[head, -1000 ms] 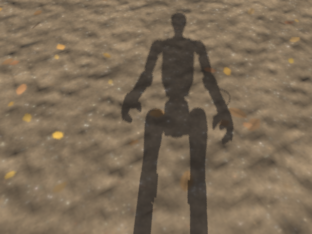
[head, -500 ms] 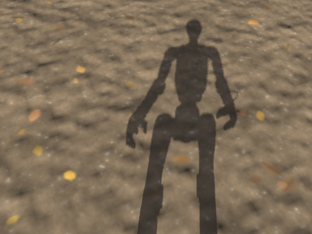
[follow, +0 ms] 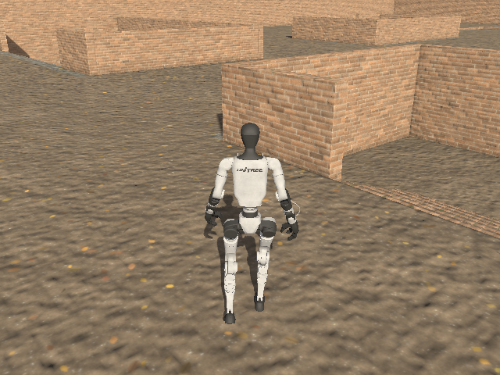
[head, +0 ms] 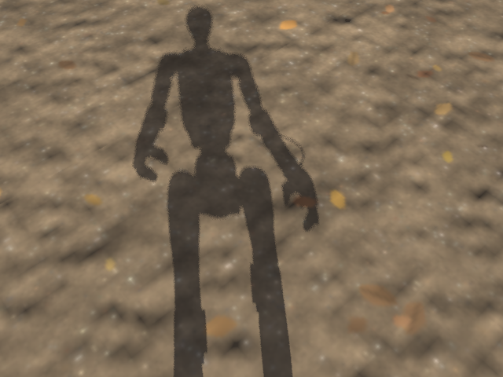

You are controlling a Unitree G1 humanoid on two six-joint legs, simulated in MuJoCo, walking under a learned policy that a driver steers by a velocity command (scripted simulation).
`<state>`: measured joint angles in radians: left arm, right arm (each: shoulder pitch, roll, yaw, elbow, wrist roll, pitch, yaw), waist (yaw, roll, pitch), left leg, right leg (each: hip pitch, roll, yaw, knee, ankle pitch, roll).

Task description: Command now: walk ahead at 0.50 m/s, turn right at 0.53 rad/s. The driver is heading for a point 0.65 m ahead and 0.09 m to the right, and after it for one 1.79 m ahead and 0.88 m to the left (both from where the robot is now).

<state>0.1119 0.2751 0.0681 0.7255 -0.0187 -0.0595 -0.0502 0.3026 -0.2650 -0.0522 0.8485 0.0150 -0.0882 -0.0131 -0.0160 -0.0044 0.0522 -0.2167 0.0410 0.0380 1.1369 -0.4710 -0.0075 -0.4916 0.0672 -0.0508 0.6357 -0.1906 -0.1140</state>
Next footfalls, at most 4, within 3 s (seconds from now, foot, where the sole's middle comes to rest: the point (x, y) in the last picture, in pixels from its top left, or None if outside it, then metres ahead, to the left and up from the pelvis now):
0.42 left None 0.43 0.10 -0.75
0.90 right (350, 321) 0.57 -0.24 -0.75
1.36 left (256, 299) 0.64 0.01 -0.75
1.86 right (337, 298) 0.64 -0.21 -0.75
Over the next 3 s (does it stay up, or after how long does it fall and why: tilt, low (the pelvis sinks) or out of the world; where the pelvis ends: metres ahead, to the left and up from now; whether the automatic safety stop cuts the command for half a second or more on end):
stays up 0.57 -0.08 0.03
